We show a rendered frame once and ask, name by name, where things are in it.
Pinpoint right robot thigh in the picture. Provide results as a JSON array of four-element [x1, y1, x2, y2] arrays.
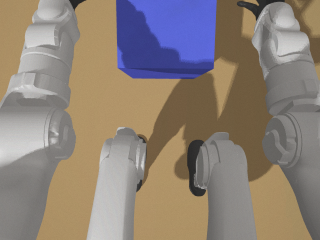
[[197, 140, 257, 240]]

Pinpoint robot left hand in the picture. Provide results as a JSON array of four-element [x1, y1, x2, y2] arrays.
[[69, 0, 86, 12]]

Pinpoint carton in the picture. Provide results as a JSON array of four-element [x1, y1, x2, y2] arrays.
[[116, 0, 217, 79]]

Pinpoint robot right hand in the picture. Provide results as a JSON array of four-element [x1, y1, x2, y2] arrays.
[[237, 0, 285, 21]]

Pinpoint right robot forearm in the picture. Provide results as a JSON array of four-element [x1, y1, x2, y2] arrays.
[[251, 2, 320, 116]]

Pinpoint robot left upper arm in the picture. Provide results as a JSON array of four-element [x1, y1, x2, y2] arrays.
[[0, 106, 76, 240]]

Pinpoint left robot foot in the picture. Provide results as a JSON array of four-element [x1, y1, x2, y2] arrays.
[[136, 136, 147, 192]]

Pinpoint left robot forearm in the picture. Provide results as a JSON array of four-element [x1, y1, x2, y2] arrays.
[[0, 0, 81, 110]]

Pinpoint robot right upper arm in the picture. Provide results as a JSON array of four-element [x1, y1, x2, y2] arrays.
[[262, 112, 320, 240]]

